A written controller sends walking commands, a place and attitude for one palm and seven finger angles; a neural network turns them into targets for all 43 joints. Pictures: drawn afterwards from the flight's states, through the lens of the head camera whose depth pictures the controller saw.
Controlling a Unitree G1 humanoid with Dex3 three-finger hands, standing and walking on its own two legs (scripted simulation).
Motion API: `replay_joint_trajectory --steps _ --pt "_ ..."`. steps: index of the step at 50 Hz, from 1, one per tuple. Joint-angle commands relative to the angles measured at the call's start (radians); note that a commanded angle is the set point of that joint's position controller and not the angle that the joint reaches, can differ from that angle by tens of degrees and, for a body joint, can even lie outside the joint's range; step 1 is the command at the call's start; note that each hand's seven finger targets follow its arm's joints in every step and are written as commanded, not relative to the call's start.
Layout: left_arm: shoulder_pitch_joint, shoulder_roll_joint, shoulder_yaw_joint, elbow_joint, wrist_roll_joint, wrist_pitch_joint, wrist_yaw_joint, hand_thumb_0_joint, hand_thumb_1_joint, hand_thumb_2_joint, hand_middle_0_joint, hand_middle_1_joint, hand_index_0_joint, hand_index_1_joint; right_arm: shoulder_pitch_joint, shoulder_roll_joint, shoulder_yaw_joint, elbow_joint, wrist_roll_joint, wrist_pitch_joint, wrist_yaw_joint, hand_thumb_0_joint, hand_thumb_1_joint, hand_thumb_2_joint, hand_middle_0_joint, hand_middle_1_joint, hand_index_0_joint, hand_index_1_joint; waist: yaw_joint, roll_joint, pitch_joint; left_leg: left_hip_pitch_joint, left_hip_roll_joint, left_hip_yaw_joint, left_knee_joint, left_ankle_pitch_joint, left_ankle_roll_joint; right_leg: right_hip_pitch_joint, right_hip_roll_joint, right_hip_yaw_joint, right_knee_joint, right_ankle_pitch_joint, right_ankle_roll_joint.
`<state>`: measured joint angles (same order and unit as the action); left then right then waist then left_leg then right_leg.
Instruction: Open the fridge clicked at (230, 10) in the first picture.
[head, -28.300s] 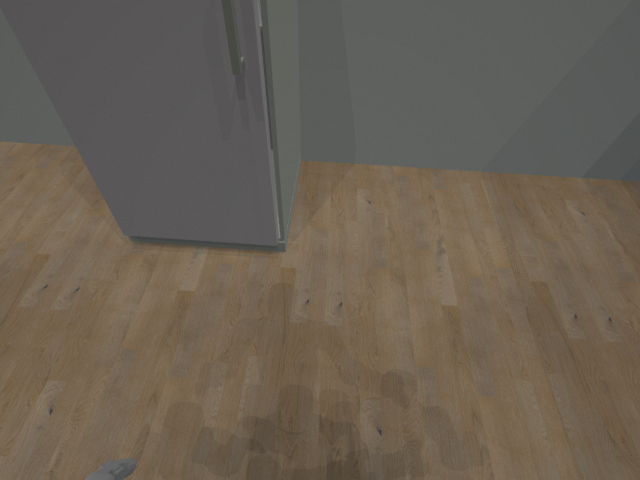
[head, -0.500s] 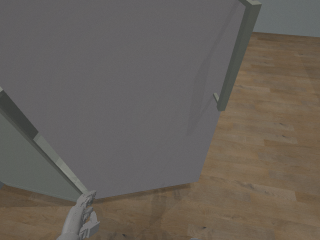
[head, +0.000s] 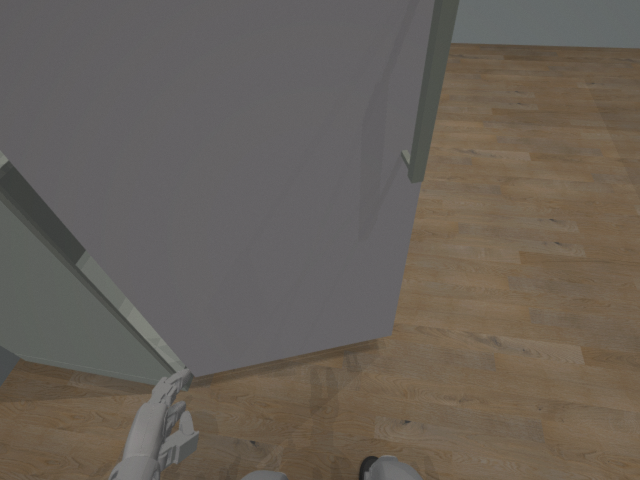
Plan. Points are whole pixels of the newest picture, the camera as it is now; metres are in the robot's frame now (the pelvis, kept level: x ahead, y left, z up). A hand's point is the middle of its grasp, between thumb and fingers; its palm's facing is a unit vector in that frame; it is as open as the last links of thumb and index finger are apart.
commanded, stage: step back with the hand held close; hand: right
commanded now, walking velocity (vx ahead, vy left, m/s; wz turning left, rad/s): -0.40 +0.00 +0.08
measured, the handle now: (423, 86) +0.57 -0.11 +0.19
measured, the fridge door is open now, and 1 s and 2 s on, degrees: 68 68 68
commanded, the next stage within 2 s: stop stepping back and stand still in 0.22 s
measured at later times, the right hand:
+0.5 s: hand out of the picture +0.11 -0.26 +0.18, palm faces +0.23 +0.83 -0.51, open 7.4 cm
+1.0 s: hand out of the picture +0.04 -0.30 +0.20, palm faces +0.39 +0.77 -0.50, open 7.4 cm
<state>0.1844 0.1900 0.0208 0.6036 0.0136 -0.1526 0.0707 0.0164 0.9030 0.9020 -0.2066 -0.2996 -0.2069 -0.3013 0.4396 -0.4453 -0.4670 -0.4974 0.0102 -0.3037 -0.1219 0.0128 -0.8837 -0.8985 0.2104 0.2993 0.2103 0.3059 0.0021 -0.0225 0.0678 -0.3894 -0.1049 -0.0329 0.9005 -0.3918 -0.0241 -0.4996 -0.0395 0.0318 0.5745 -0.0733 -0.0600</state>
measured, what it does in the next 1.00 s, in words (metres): walks backwards: left foot, then right foot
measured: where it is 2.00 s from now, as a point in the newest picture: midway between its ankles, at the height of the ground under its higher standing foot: outside the picture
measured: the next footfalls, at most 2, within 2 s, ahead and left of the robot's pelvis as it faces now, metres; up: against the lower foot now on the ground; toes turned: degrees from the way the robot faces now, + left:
left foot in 0.12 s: -0.07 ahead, +0.14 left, +0.00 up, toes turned +3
right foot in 0.24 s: +0.10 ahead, -0.08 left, +0.00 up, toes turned +5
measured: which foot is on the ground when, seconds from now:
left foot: up 0.00-0.10, down 0.12-0.26, up 0.28-0.48, down 0.50-0.70, up 0.72-0.92, down 0.94-1.00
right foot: down 0.00-0.12, up 0.14-0.22, down 0.24-0.50, up 0.52-0.68, down 0.70-1.00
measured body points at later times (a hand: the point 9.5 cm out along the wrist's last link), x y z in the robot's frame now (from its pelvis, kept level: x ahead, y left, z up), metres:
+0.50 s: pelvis -0.12 -0.03 +0.01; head -0.10 -0.06 +0.46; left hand +0.02 +0.23 -0.04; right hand +0.09 -0.30 +0.21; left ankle -0.16 +0.07 -0.72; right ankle +0.05 -0.09 -0.71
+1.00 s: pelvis -0.17 -0.05 +0.01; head -0.19 -0.06 +0.45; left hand -0.07 +0.18 -0.09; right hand +0.01 -0.34 +0.22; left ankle -0.16 +0.04 -0.72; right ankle -0.14 -0.17 -0.68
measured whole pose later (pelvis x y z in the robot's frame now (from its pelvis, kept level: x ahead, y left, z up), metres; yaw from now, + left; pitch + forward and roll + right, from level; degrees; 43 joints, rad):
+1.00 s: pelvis -0.17 -0.05 +0.01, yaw +5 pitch -1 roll +0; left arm 0.31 0.17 -0.03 0.67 0.02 -0.12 0.05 0.02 0.90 0.90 -0.21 -0.30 -0.21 -0.30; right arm 0.53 -0.48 -0.46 -0.49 0.02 -0.24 -0.14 0.01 -0.89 -0.90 0.21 0.30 0.21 0.31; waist -0.02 0.02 -0.03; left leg -0.28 -0.02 0.08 0.56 -0.24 0.07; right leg -0.46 -0.03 0.00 0.93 -0.43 -0.01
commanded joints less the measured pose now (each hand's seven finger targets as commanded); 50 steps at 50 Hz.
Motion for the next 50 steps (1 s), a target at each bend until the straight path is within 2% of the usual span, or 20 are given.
replay_joint_trajectory --steps 1,3,6,8,10,12,13,16,20,23,25,26,33,35,38,43,45,46,47,50 --pt "-0.057 0.130 0.057 -0.126 0.000 -0.079 -0.015 0.000 0.900 0.900 -0.200 -0.300 -0.200 -0.300 0.061 -0.101 -0.076 -0.249 0.049 -0.058 -0.018 0.000 -0.900 -0.900 0.200 0.300 0.200 0.300 -0.032 -0.243 -0.244 0.160 0.014 0.080 -0.172 -0.174 0.045 0.135 -0.208 0.175 -0.388 -0.399 -0.035" --pt "-0.055 0.125 0.050 -0.104 0.010 -0.066 -0.016 0.000 0.900 0.900 -0.200 -0.300 -0.200 -0.300 0.038 -0.114 -0.057 -0.243 0.063 -0.051 -0.016 0.000 -0.900 -0.900 0.200 0.300 0.200 0.300 -0.029 -0.219 -0.233 0.180 0.076 0.034 -0.502 -0.125 0.074 0.192 -0.196 0.145 -0.322 -0.339 0.040" --pt "-0.063 0.087 0.021 -0.081 0.018 -0.037 -0.001 0.000 0.900 0.900 -0.200 -0.300 -0.200 -0.300 -0.120 -0.220 -0.076 -0.245 0.038 -0.061 -0.030 0.000 -0.900 -0.900 0.200 0.300 0.200 0.300 -0.022 0.185 -0.161 -0.047 0.494 -0.334 -0.718 0.484 0.204 0.222 -0.002 -0.026 0.291 -0.289 0.110" --pt "-0.072 0.092 0.019 -0.081 0.005 -0.047 0.017 0.000 0.900 0.900 -0.200 -0.300 -0.200 -0.300 -0.174 -0.184 -0.041 -0.163 0.015 -0.033 -0.021 0.000 -0.900 -0.900 0.200 0.300 0.200 0.300 -0.021 0.312 -0.181 0.139 0.375 -0.143 -0.516 0.914 0.153 0.092 0.027 -0.037 0.292 -0.281 0.089" --pt "-0.119 0.110 0.003 -0.098 -0.003 -0.034 0.031 0.000 0.900 0.900 -0.200 -0.300 -0.200 -0.300 -0.148 -0.174 -0.043 -0.139 0.008 -0.009 -0.011 0.000 -0.900 -0.900 0.200 0.300 0.200 0.300 -0.004 0.155 -0.136 0.116 0.296 -0.046 -0.370 0.981 0.089 0.202 0.033 -0.070 0.010 -0.031 0.070" --pt "-0.103 0.158 0.017 -0.122 -0.004 -0.039 0.025 0.000 0.900 0.900 -0.200 -0.300 -0.200 -0.300 -0.099 -0.176 -0.057 -0.228 0.031 -0.006 -0.006 0.000 -0.900 -0.900 0.200 0.300 0.200 0.300 -0.025 -0.197 -0.286 0.052 0.078 0.027 -0.099 0.295 0.000 0.444 -0.158 0.108 -0.226 0.666 -0.003" --pt "-0.089 0.152 0.030 -0.119 -0.012 -0.054 0.004 0.000 0.900 0.900 -0.200 -0.300 -0.200 -0.300 -0.110 -0.144 -0.038 -0.243 0.050 -0.031 0.007 0.000 -0.900 -0.900 0.200 0.300 0.200 0.300 -0.030 -0.229 -0.299 0.053 0.050 -0.040 0.023 -0.161 0.011 0.428 -0.252 0.158 -0.284 0.592 -0.042" --pt "-0.066 0.140 0.042 -0.133 0.014 -0.072 -0.013 0.000 0.900 0.900 -0.200 -0.300 -0.200 -0.300 0.087 -0.183 -0.125 -0.262 0.071 -0.020 -0.001 0.000 -0.900 -0.900 0.200 0.300 0.200 0.300 -0.039 -0.139 -0.327 0.074 0.034 -0.031 0.084 -0.155 0.019 0.297 -0.287 0.271 -0.383 0.051 -0.087" --pt "-0.074 0.147 0.038 -0.186 0.008 -0.038 -0.017 0.000 0.900 0.900 -0.200 -0.300 -0.200 -0.300 0.191 -0.190 -0.153 -0.327 0.062 0.021 -0.022 0.000 -0.900 -0.900 0.200 0.300 0.200 0.300 -0.034 -0.300 -0.217 0.355 -0.007 0.145 -0.162 -0.116 0.053 -0.042 -0.161 0.116 -0.540 -0.618 -0.003" --pt "-0.064 0.139 0.037 -0.179 0.008 -0.014 0.001 0.000 0.900 0.900 -0.200 -0.300 -0.200 -0.300 0.207 -0.200 -0.143 -0.301 0.055 0.061 -0.028 0.000 -0.900 -0.900 0.200 0.300 0.200 0.300 -0.034 -0.135 -0.206 0.398 0.070 0.087 -0.580 -0.117 0.093 0.004 0.004 -0.050 -0.266 -0.518 0.096" --pt "-0.030 0.147 0.041 -0.141 0.016 0.007 0.006 0.000 0.900 0.900 -0.200 -0.300 -0.200 -0.300 0.122 -0.239 -0.176 -0.301 0.059 0.068 -0.036 0.000 -0.900 -0.900 0.200 0.300 0.200 0.300 -0.015 0.232 -0.151 -0.111 0.466 -0.332 -0.825 -0.264 0.228 0.159 0.077 -0.030 0.406 -0.311 0.086" --pt "-0.029 0.145 0.030 -0.114 0.017 0.013 0.005 0.000 0.900 0.900 -0.200 -0.300 -0.200 -0.300 -0.006 -0.225 -0.139 -0.306 0.061 0.074 -0.035 0.000 -0.900 -0.900 0.200 0.300 0.200 0.300 0.010 0.226 -0.144 -0.142 0.501 -0.285 -0.778 -0.302 0.259 0.078 0.040 0.005 0.571 -0.251 0.091" --pt "-0.015 0.153 0.019 -0.068 0.000 -0.049 0.055 0.000 0.900 0.900 -0.200 -0.300 -0.200 -0.300 -0.243 -0.082 0.071 -0.094 -0.001 0.081 -0.055 0.000 -0.900 -0.900 0.200 0.300 0.200 0.300 0.024 0.011 -0.071 -0.027 0.293 -0.030 -0.494 -0.271 0.137 0.283 0.025 -0.127 -0.077 -0.364 0.017" --pt "-0.010 0.186 0.024 -0.112 -0.006 -0.073 0.049 0.000 0.900 0.900 -0.200 -0.300 -0.200 -0.300 -0.211 -0.140 0.023 -0.216 0.006 0.054 -0.060 0.000 -0.900 -0.900 0.200 0.300 0.200 0.300 0.020 -0.332 -0.059 -0.190 0.093 0.107 -0.058 -0.143 0.033 0.374 -0.234 0.361 -0.350 -0.471 -0.097" --pt "-0.036 0.134 0.019 -0.109 0.009 -0.083 0.001 0.000 0.900 0.900 -0.200 -0.300 -0.200 -0.300 -0.076 -0.197 -0.076 -0.304 0.008 0.034 -0.037 0.000 -0.900 -0.900 0.200 0.300 0.200 0.300 0.018 -0.260 -0.011 -0.174 0.133 -0.007 0.203 -0.064 0.032 0.119 -0.300 0.519 -0.501 -0.728 -0.154" --pt "-0.035 0.134 0.018 -0.121 0.014 -0.053 -0.010 0.000 0.900 0.900 -0.200 -0.300 -0.200 -0.300 0.124 -0.173 -0.116 -0.219 0.010 0.031 -0.049 0.000 -0.900 -0.900 0.200 0.300 0.200 0.300 -0.018 -0.245 -0.111 0.353 0.059 0.166 -0.285 -0.057 0.058 -0.096 -0.157 0.114 -0.354 -0.672 -0.028" --pt "-0.018 0.132 0.027 -0.121 0.011 -0.029 -0.002 0.000 0.900 0.900 -0.200 -0.300 -0.200 -0.300 0.157 -0.151 -0.104 -0.084 0.008 0.056 -0.046 0.000 -0.900 -0.900 0.200 0.300 0.200 0.300 -0.029 0.015 -0.100 0.443 0.147 -0.009 -0.506 -0.133 0.125 -0.204 -0.035 -0.016 0.038 -0.564 0.010" --pt "-0.031 0.127 0.035 -0.136 0.002 -0.015 -0.003 0.000 0.900 0.900 -0.200 -0.300 -0.200 -0.300 0.066 -0.166 -0.097 -0.106 0.017 0.063 -0.040 0.000 -0.900 -0.900 0.200 0.300 0.200 0.300 -0.014 0.256 -0.094 0.356 0.373 -0.413 -0.671 -0.288 0.230 -0.257 0.047 -0.078 0.357 -0.456 0.038" --pt "-0.016 0.142 0.036 -0.117 0.008 -0.021 0.002 0.000 0.900 0.900 -0.200 -0.300 -0.200 -0.300 -0.040 -0.221 -0.146 -0.128 0.037 0.040 -0.042 0.000 -0.900 -0.900 0.200 0.300 0.200 0.300 0.001 0.274 -0.065 0.232 0.468 -0.493 -0.724 -0.131 0.271 -0.214 0.018 -0.040 0.536 -0.387 0.054" --pt "0.006 0.123 0.022 -0.075 0.001 -0.031 0.001 0.000 0.900 0.900 -0.200 -0.300 -0.200 -0.300 -0.091 -0.111 -0.036 -0.048 0.023 0.051 -0.031 0.000 -0.900 -0.900 0.200 0.300 0.200 0.300 0.014 0.172 -0.072 0.008 0.380 -0.297 -0.666 -0.287 0.206 0.035 -0.025 -0.035 0.365 -0.358 0.043"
